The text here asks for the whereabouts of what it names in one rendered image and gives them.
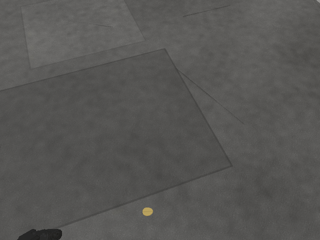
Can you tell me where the robot left hand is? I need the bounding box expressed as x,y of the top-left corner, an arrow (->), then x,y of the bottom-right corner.
17,229 -> 62,240

